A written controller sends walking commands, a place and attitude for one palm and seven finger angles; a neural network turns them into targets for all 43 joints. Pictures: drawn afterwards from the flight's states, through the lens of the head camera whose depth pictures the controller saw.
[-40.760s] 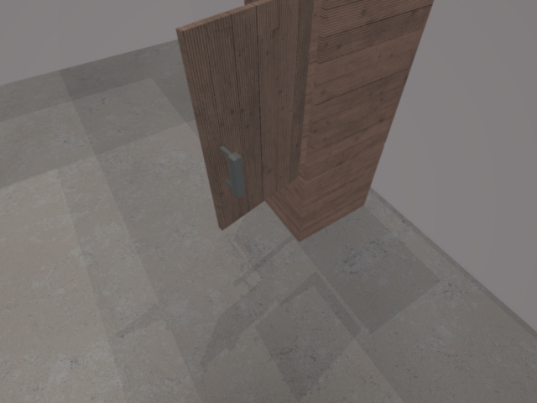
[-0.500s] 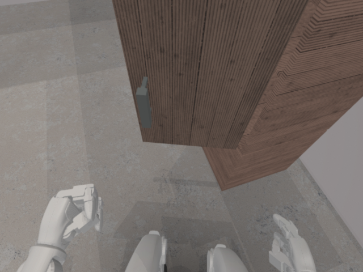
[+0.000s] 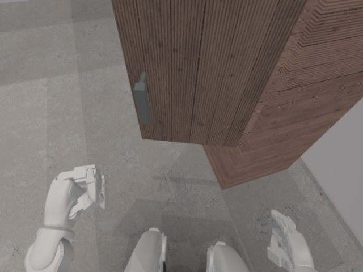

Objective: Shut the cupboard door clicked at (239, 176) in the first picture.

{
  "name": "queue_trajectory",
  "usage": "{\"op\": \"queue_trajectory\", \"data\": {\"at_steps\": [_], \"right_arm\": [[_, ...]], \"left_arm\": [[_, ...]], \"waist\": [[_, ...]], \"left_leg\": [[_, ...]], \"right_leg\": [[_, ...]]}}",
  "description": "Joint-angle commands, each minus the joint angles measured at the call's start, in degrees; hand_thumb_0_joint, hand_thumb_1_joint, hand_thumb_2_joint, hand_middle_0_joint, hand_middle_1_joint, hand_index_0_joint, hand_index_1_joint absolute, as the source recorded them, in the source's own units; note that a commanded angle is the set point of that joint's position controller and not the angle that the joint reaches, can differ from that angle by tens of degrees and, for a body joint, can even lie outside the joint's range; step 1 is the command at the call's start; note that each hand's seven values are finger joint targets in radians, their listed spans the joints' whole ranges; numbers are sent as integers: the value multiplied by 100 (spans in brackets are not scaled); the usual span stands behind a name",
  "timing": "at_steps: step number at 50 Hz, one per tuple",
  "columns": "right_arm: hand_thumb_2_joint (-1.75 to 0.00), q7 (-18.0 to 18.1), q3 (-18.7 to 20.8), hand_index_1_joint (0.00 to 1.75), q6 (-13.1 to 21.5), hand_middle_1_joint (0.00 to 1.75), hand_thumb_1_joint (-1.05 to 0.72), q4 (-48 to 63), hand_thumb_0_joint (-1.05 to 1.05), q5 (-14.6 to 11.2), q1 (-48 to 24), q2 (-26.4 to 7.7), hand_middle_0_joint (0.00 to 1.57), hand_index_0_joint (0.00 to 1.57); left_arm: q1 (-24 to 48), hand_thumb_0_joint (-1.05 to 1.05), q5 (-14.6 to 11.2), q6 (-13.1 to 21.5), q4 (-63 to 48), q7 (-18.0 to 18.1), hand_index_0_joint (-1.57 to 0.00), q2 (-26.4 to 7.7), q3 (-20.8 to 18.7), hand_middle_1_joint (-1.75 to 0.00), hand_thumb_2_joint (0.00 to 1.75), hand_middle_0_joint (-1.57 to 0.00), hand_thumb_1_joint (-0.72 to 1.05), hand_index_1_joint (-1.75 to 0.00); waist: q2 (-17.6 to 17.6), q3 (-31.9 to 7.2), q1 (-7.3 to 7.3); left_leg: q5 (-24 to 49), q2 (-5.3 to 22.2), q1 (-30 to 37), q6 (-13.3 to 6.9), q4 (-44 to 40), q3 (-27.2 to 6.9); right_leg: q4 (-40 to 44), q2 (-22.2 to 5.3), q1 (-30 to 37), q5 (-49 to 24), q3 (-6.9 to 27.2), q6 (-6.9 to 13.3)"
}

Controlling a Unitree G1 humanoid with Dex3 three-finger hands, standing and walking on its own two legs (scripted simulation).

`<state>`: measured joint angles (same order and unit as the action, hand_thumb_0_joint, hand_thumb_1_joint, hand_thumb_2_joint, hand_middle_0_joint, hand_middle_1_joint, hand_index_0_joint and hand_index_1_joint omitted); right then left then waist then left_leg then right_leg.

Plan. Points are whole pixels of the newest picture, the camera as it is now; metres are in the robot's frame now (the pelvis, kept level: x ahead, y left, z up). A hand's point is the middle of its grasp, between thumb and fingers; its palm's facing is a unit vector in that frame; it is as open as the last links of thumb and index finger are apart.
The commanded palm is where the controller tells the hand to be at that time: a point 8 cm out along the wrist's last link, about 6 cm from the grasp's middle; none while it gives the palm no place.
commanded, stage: bring the fist close to the handle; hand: left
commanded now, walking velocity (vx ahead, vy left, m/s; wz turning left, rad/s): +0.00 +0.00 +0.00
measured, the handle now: (144, 99) +0.52 +0.14 +0.03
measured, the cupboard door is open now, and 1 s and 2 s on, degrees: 67 67 57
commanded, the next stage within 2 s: push the door shut along its arc in 1.20 s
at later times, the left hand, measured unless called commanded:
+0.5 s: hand (141, 158) +0.34 +0.12 +0.04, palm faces -0.07 -1.00 +0.00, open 3.1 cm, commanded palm +0.34 +0.17 +0.04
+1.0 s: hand (158, 130) +0.42 +0.09 +0.04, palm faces -0.02 -1.00 -0.04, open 3.1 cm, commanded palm +0.39 +0.15 +0.03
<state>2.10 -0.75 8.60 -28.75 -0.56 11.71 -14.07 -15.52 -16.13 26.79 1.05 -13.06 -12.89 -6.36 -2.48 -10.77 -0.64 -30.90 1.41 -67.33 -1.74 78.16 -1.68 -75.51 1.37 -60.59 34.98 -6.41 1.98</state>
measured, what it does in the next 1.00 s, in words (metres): stands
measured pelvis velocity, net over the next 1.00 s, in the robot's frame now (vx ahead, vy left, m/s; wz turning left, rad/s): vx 0.01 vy -0.01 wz -0.02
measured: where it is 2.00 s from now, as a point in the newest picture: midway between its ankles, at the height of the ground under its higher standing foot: outside the picture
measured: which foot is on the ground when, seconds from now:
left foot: down 0.00-1.00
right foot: down 0.00-1.00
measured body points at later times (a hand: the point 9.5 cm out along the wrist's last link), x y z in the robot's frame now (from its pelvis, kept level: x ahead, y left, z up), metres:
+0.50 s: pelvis +0.00 +0.00 +0.01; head +0.11 +0.01 +0.45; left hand +0.34 +0.18 +0.04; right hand +0.15 -0.25 -0.10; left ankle +0.06 +0.10 -0.61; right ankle +0.02 -0.11 -0.61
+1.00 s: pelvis +0.01 -0.01 +0.01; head +0.12 -0.02 +0.44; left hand +0.41 +0.15 +0.04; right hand +0.10 -0.27 -0.12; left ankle +0.06 +0.10 -0.61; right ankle +0.02 -0.11 -0.61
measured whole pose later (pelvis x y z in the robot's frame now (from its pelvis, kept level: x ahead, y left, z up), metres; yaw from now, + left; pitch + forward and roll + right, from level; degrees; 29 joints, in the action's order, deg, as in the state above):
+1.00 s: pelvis +0.01 -0.01 +0.01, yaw -1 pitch +23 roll -1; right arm -1.9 0.9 -0.8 -35.1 1.1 15.4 -13.6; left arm 25.1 -5.5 30.0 41.7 0.7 -8.9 -6.3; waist -2.2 -10.6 4.1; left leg -29.5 1.8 -68.1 -1.1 74.1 1.5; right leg -74.6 1.5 -64.0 34.0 -3.1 2.4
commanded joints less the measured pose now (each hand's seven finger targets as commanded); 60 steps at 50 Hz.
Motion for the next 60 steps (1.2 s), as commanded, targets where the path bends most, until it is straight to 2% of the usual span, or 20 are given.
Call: {"op": "queue_trajectory", "data": {"at_steps": [1,3,6,7,11,16,18,23,27,28,31,34,38,40,43,48,51,54,59,60], "right_arm": [[-90,21,322,30,246,30,-90,814,0,-56,10,-821,20,20],[-90,22,332,30,205,30,-90,825,0,-54,44,-821,20,20],[-90,1,324,30,153,30,-90,793,0,-17,15,-762,20,20],[-90,-7,311,30,131,30,-90,752,0,10,45,-766,20,20],[-90,-103,301,30,34,30,-90,595,0,52,69,-706,20,20],[-90,-155,321,30,-130,30,-90,543,0,35,155,-769,20,20],[-90,-129,346,30,-169,30,-90,487,0,28,183,-804,20,20],[-90,-118,356,30,-175,30,-90,329,0,74,181,-776,20,20],[-90,-166,360,30,-236,30,-90,137,0,126,280,-783,20,20],[-90,-189,357,30,-276,30,-90,93,0,126,271,-769,20,20],[-90,-231,392,30,-400,30,-90,71,0,120,367,-784,20,20],[-90,-242,414,30,-489,30,-90,45,0,101,447,-780,20,20],[-90,-233,441,30,-517,30,-90,-19,0,128,531,-776,20,20],[-90,-258,440,30,-521,30,-90,-107,0,151,587,-751,20,20],[-90,-314,447,30,-589,30,-90,-107,0,182,642,-753,20,20],[-90,-375,435,30,-758,30,-90,-41,0,157,668,-743,20,20],[-90,-341,443,30,-800,30,-90,-20,0,139,668,-745,20,20],[-90,-289,460,30,-732,30,-90,-105,0,156,638,-740,20,20],[-90,-297,492,30,-664,30,-90,-259,0,186,698,-764,20,20],[-90,-308,497,30,-688,30,-90,-265,0,185,716,-766,20,20]], "left_arm": [[890,0,189,-50,-906,-83,-130,-373,241,-150,90,-130,90,-150],[1081,0,222,-222,-1068,39,-130,-591,28,-150,90,-130,90,-150],[1470,0,302,-221,-1237,411,-130,-590,-93,-150,90,-130,90,-150],[1548,0,317,-199,-1146,564,-130,-658,-205,-150,90,-130,90,-150],[1778,0,481,-74,-406,917,-130,-287,9,-150,90,-130,90,-150],[2361,0,701,-106,397,788,-130,-36,457,-150,90,-130,90,-150],[2800,0,712,-70,516,753,-130,-159,361,-150,90,-130,90,-150],[3816,0,656,281,364,978,-130,-250,167,-150,90,-130,90,-150],[4192,0,780,418,1086,1221,-130,-276,50,-150,90,-130,90,-150],[4279,0,861,382,1438,1230,-130,-139,190,-150,90,-130,90,-150],[4437,0,936,262,2057,1225,-130,-117,152,-150,90,-130,90,-150],[4983,0,913,219,2218,1166,-130,-16,230,-150,90,-130,90,-150],[5569,0,833,466,2176,1255,-130,-140,10,-150,90,-130,90,-150],[5879,0,883,634,2341,1337,-130,-112,16,-150,90,-130,90,-150],[5367,0,991,732,2837,1417,-130,-327,-281,-150,90,-130,90,-150],[5267,0,1083,663,3207,1367,-130,-346,-285,-150,90,-130,90,-150],[5619,0,1007,712,3143,1328,-130,-356,-283,-150,90,-130,90,-150],[6190,0,914,978,2774,1309,-130,-325,-247,-150,90,-130,90,-150],[6116,0,1001,1203,2914,1247,-130,-214,-68,-150,90,-130,90,-150],[5930,0,1025,1151,3076,1235,-130,-172,-42,-150,90,-130,90,-150]], "waist": [[-225,-1441,246],[-224,-1764,162],[-253,-1965,122],[-227,-1939,106],[74,-1672,231],[182,-1464,368],[250,-1588,402],[-158,-2129,349],[-41,-2163,407],[50,-2035,483],[163,-2053,483],[92,-2305,558],[81,-2629,560],[92,-2518,616],[278,-2539,461],[271,-2264,433],[522,-2133,543],[289,-2441,617],[14,-2596,614],[141,-2556,608]], "left_leg": [[624,-61,1632,-1,-1297,-322],[830,-61,1790,-4,-1334,-318],[1125,-46,2080,24,-1390,-341],[1161,-44,2067,40,-1406,-379],[1154,-49,1858,50,-1349,-301],[966,-62,1732,24,-1368,-233],[1028,-47,1791,9,-1332,-232],[1388,-47,2258,62,-1283,-273],[1484,-53,2114,60,-1178,-257],[1424,-54,2053,58,-1178,-228],[1409,-69,1915,52,-1181,-149],[1612,-66,2026,43,-1152,-120],[1878,-68,2136,45,-1072,-109],[1879,-65,2079,50,-1042,-115],[1878,-94,1840,42,-1047,-36],[1531,-121,1576,26,-1172,75],[1283,-137,1391,-18,-1164,118],[1305,-134,1606,-25,-1083,93],[1496,-108,1943,12,-1067,5],[1521,-107,1908,5,-1065,20]], "right_leg": [[1268,64,422,-765,470,27],[1278,58,627,-951,475,29],[1207,53,634,-1207,393,28],[1170,78,629,-1224,359,41],[1197,54,591,-1267,354,10],[1326,11,542,-1179,418,3],[1340,13,553,-1249,461,-1],[1198,2,469,-1487,434,23],[1101,14,398,-1594,430,13],[1130,3,348,-1592,441,-8],[1187,-2,499,-1720,496,-28],[1184,-7,602,-1991,528,-43],[1125,-3,715,-2274,562,-56],[1091,10,639,-2284,552,-56],[1074,14,866,-2414,603,-63],[1235,2,972,-2200,694,-80],[1415,-19,1103,-1980,813,-120],[1351,-23,1003,-1986,814,-127],[1209,-11,708,-2083,702,-90],[1228,-10,734,-2125,707,-98]]}}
